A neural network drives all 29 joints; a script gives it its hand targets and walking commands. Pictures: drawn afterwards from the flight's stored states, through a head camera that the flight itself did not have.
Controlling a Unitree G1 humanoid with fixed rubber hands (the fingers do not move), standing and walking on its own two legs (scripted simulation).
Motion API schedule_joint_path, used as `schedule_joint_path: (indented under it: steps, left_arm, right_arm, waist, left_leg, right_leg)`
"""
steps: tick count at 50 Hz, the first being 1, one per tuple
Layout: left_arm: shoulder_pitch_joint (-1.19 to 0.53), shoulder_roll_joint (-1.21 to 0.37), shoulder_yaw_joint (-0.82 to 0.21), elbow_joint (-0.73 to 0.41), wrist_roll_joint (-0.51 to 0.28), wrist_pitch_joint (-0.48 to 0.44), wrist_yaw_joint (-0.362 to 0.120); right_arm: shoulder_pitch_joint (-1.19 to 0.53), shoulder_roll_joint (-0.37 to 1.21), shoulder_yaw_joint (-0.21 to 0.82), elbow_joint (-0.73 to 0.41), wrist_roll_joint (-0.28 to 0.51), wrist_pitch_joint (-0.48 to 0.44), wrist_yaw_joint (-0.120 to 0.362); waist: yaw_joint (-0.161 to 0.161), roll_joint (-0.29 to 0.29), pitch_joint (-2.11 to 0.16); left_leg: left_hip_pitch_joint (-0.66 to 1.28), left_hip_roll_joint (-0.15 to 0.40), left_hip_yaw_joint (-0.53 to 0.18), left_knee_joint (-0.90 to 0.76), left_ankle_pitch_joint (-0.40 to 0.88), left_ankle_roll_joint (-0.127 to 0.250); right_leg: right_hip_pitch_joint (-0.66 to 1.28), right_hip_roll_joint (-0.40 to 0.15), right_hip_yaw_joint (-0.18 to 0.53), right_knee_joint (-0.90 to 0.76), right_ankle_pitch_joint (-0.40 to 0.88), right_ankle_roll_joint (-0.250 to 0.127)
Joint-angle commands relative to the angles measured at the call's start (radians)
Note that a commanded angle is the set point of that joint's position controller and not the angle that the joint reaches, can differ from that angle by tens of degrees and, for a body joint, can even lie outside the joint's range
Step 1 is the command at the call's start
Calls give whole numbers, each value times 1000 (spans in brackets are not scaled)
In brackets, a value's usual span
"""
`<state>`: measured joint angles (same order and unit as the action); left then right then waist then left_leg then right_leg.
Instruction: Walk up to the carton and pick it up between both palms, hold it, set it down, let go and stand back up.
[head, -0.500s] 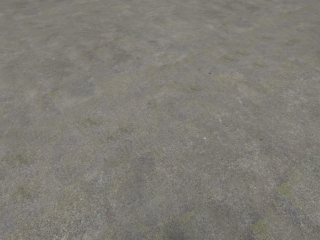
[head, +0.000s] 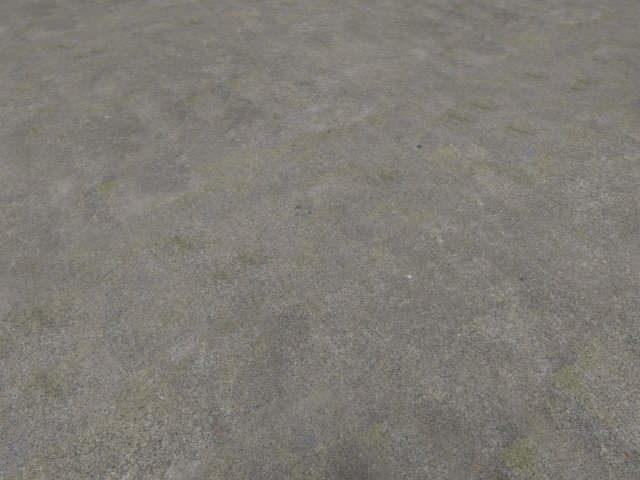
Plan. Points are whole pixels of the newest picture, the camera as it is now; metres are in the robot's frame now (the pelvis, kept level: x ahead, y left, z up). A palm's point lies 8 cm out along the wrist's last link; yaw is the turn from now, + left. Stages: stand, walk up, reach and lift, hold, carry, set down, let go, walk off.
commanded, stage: stand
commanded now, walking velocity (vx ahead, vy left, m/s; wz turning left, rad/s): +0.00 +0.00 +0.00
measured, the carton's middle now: out of the picture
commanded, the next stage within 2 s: walk up in 0.08 s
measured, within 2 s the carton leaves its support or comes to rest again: neither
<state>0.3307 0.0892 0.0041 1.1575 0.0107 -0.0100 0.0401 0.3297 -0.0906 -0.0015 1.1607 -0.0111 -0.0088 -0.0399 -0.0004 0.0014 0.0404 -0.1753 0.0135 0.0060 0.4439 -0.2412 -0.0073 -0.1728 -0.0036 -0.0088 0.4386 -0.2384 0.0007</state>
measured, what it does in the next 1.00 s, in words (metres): steps to the right, turning right: right foot, then left foot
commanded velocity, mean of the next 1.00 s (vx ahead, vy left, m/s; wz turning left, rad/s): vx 0.00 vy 0.00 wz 0.00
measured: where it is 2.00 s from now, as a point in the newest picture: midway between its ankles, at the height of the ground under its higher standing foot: outside the picture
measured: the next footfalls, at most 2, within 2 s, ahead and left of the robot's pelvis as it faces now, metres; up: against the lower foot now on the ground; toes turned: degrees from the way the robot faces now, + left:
right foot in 0.58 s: +0.04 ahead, -0.25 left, +0.00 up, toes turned -31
left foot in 0.82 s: +0.15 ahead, -0.10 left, +0.00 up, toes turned -31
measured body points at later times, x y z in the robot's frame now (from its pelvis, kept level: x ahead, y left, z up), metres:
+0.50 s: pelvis -0.02 -0.05 -0.02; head +0.02 -0.06 +0.43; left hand +0.16 +0.19 -0.14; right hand +0.02 -0.31 -0.15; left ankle +0.00 +0.12 -0.74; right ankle +0.02 -0.20 -0.70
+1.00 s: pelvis +0.01 -0.18 -0.02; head +0.05 -0.18 +0.43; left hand +0.32 -0.18 -0.13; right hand -0.11 -0.40 -0.11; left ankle +0.11 -0.08 -0.74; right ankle -0.06 -0.29 -0.65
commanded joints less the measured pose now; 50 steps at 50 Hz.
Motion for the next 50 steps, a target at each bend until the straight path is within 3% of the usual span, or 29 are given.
schedule_joint_path:
  steps: [1, 13, 14, 15, 16, 17, 18, 20, 22, 24, 26, 28, 29, 30, 31, 32, 33, 35, 37, 39, 40, 41, 42, 43, 44, 45, 46, 48, 50]
  left_arm:
    - [91, 68, 10, -6, 0, -5, 3]
    - [97, 58, 13, 5, -1, -5, 1]
    - [-164, 263, 72, -213, -25, 15, -29]
    - [-294, 246, 65, -298, -15, 26, -38]
    - [-306, 213, 72, -352, 8, 45, -46]
    - [-271, 203, 83, -358, 27, 60, -55]
    - [-240, 184, 81, -359, 24, 67, -69]
    - [-191, 168, 71, -366, 17, 76, -96]
    - [-213, 158, 57, -389, 14, 76, -121]
    - [-271, 148, 44, -430, 14, 73, -146]
    - [-271, 165, 48, -460, 6, 62, -156]
    - [-200, 204, 71, -474, 0, 40, -150]
    - [-121, 262, 99, -470, -5, 25, -139]
    - [-96, 400, 129, -505, -6, 17, -128]
    - [-54, 425, 133, -538, -23, 20, -111]
    - [-61, 426, 135, -553, -22, 25, -92]
    - [-108, 414, 125, -565, -13, 32, -78]
    - [-239, 343, 89, -596, 8, 46, -72]
    - [-304, 305, 74, -605, 16, 55, -87]
    - [-343, 314, 77, -611, 19, 66, -101]
    - [-385, 318, 79, -619, 21, 75, -109]
    - [-430, 300, 72, -632, 22, 80, -120]
    - [-415, 212, 53, -652, 19, 78, -134]
    - [-422, 265, 68, -641, 37, 91, -142]
    - [-426, 311, 88, -653, 53, 95, -149]
    - [-391, 305, 93, -639, 58, 96, -156]
    - [-355, 285, 89, -621, 53, 95, -163]
    - [-351, 240, 74, -593, 49, 87, -180]
    - [-420, 188, 50, -586, 33, 76, -184]
  right_arm:
    - [92, -67, -10, -4, 0, -5, -4]
    - [100, -61, -6, -9, 1, -6, -3]
    - [-60, -157, -54, -210, 0, -16, -29]
    - [39, -227, -96, -209, -4, -15, -41]
    - [55, -253, -106, -231, -18, -18, -57]
    - [7, -219, -97, -241, -30, -25, -75]
    - [-57, -190, -95, -260, -39, -33, -85]
    - [-140, -195, -102, -314, -53, -49, -80]
    - [-172, -221, -104, -363, -62, -51, -60]
    - [-177, -243, -105, -403, -58, -48, -35]
    - [-182, -267, -108, -434, -53, -39, -15]
    - [-189, -269, -95, -463, -42, -25, 5]
    - [-177, -229, -75, -480, -39, -15, 21]
    - [-244, -150, -49, -570, -30, -17, 31]
    - [-308, -144, -50, -637, -30, -13, 30]
    - [-319, -135, -46, -642, -31, -20, 27]
    - [-280, -118, -30, -625, -17, -34, 20]
    - [-205, -130, -8, -586, -8, -50, 8]
    - [-150, -115, -4, -569, 0, -55, 6]
    - [-104, -98, -5, -575, 7, -64, 5]
    - [-33, -94, -12, -568, 8, -71, 3]
    - [73, -105, -29, -553, 2, -81, -5]
    - [127, -200, -66, -576, -16, -88, -16]
    - [40, -248, -69, -615, -37, -79, -38]
    - [-62, -205, -62, -638, -46, -85, -56]
    - [-149, -153, -59, -650, -38, -96, -59]
    - [-180, -127, -57, -657, -30, -108, -54]
    - [-146, -114, -51, -620, -29, -132, -38]
    - [-77, -136, -58, -569, -26, -135, -24]
  waist:
    - [0, 1, 69]
    - [3, -3, 64]
    - [-39, -51, 73]
    - [-108, 111, 0]
    - [-106, 184, -27]
    - [-64, 100, -29]
    - [-19, 53, -28]
    - [26, 100, -25]
    - [16, 124, -37]
    - [-5, 122, -41]
    - [-6, 106, -64]
    - [42, 29, -95]
    - [87, -109, -103]
    - [127, -397, -111]
    - [158, -307, -161]
    - [143, -195, -168]
    - [104, -164, -175]
    - [38, -124, -176]
    - [14, -140, -182]
    - [-10, -131, -185]
    - [-53, -112, -189]
    - [-112, -37, -200]
    - [-135, 242, -190]
    - [-108, 243, -108]
    - [-55, 179, -25]
    - [-3, 153, -6]
    - [18, 144, -31]
    - [0, 111, -88]
    - [-35, 96, -85]
  left_leg:
    - [-44, 64, -64, -91, 75, 30]
    - [-42, 66, -55, -82, 77, 23]
    - [174, 146, -67, 8, 62, 82]
    - [250, 343, -250, -100, 56, 175]
    - [190, 544, -350, -180, 105, 259]
    - [128, 559, -293, -198, 82, 261]
    - [83, 516, -191, -194, 63, 223]
    - [9, 451, -29, -190, 44, 172]
    - [-44, 416, 112, -159, 24, 158]
    - [-88, 393, 215, -119, -24, 143]
    - [-111, 384, 260, -57, -75, 127]
    - [-150, 358, 303, 103, -95, 75]
    - [-214, 287, 354, 365, -78, 22]
    - [-526, 98, 343, 726, -415, -51]
    - [-652, 50, 125, 879, -490, -27]
    - [-686, 82, 48, 961, -427, -6]
    - [-667, 108, 32, 942, -374, 3]
    - [-530, 130, 36, 710, -332, 8]
    - [-385, 83, 87, 536, -298, 15]
    - [-193, 65, 94, 372, -181, 50]
    - [-24, 70, 93, 247, -70, 78]
    - [193, 99, 74, 68, 27, 96]
    - [327, 395, -285, -119, -265, 157]
    - [160, 617, -563, -272, -468, 235]
    - [47, 616, -533, -292, -504, 235]
    - [3, 559, -375, -262, -416, 192]
    - [-1, 499, -208, -231, -300, 150]
    - [40, 421, 26, -184, -95, 118]
    - [76, 396, 156, -170, -22, 116]
  right_leg:
    - [-43, -73, 69, -89, 71, -28]
    - [-51, -76, 61, -94, 55, -31]
    - [-425, -19, 112, 125, 79, -29]
    - [-575, 24, 10, 349, -78, 5]
    - [-632, -53, -6, 631, -325, 39]
    - [-621, -142, 60, 746, -289, 54]
    - [-593, -188, 98, 756, -237, 66]
    - [-521, -226, 91, 688, -172, 68]
    - [-440, -224, 29, 585, -133, 58]
    - [-342, -186, -57, 459, -108, 35]
    - [-236, -116, -148, 370, -117, 6]
    - [-80, -39, -204, 237, -54, -46]
    - [30, -12, -127, 125, -44, -99]
    - [140, -186, 338, -21, 21, -229]
    - [149, -267, 602, -94, 16, -319]
    - [174, -292, 596, -83, 53, -345]
    - [164, -272, 529, -38, 126, -346]
    - [38, -189, 415, -3, 162, -306]
    - [-80, -131, 377, -8, 195, -307]
    - [-222, -92, 347, 13, 180, -277]
    - [-343, -49, 302, 51, 114, -229]
    - [-494, 35, 227, 139, -31, -149]
    - [-739, 157, 95, 443, -327, -60]
    - [-824, 105, 89, 719, -378, -22]
    - [-811, 15, 161, 849, -279, 8]
    - [-793, -37, 180, 918, -182, 41]
    - [-760, -74, 168, 944, -123, 67]
    - [-695, -93, 109, 923, -67, 95]
    - [-665, -107, 47, 805, -59, 110]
